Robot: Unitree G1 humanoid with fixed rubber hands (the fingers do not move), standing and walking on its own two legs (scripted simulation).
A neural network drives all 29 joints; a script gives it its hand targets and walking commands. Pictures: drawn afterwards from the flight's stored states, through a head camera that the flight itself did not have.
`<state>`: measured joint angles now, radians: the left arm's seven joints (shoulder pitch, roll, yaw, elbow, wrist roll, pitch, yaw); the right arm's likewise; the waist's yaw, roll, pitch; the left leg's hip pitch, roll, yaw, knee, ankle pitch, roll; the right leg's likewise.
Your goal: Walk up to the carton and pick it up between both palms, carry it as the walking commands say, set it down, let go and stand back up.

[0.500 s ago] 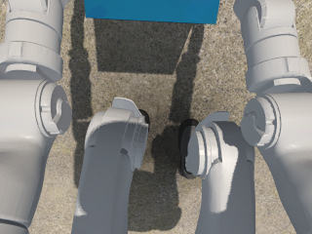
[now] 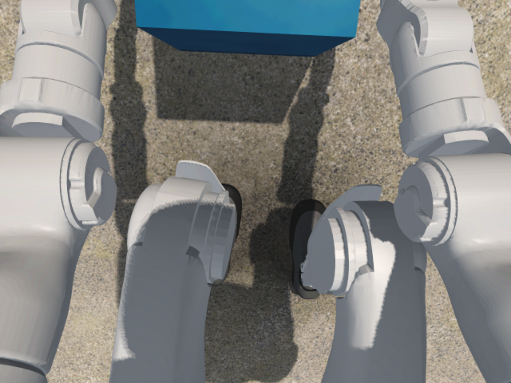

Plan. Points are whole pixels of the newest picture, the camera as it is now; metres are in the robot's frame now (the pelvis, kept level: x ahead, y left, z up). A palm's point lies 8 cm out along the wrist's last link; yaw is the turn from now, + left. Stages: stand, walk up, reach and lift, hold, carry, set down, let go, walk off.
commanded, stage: set down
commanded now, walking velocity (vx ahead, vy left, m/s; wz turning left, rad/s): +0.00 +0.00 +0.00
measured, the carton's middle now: out of the picture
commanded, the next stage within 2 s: none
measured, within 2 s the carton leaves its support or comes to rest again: neither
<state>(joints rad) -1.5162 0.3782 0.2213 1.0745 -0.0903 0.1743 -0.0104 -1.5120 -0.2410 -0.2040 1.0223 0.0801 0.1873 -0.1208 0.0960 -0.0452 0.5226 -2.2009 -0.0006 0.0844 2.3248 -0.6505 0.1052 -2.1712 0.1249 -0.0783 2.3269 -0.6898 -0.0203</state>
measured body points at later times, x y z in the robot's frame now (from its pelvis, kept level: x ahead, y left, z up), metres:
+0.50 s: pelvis +0.00 +0.00 +0.00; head +0.37 +0.05 +0.23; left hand +0.53 +0.25 -0.19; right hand +0.57 -0.07 -0.18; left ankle +0.10 +0.09 -0.31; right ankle +0.09 -0.10 -0.31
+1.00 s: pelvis -0.01 +0.00 +0.01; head +0.36 +0.05 +0.23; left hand +0.53 +0.28 -0.17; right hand +0.57 -0.10 -0.17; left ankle +0.10 +0.09 -0.31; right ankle +0.09 -0.10 -0.31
